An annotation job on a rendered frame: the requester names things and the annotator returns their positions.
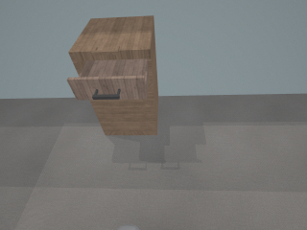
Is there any drawer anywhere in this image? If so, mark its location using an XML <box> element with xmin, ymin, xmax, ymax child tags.
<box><xmin>67</xmin><ymin>58</ymin><xmax>149</xmax><ymax>101</ymax></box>

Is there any handle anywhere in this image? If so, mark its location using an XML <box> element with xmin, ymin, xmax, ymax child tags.
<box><xmin>92</xmin><ymin>89</ymin><xmax>121</xmax><ymax>100</ymax></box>
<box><xmin>91</xmin><ymin>49</ymin><xmax>119</xmax><ymax>56</ymax></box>

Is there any cabinet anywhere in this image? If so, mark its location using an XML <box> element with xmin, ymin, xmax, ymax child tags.
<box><xmin>68</xmin><ymin>15</ymin><xmax>159</xmax><ymax>136</ymax></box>

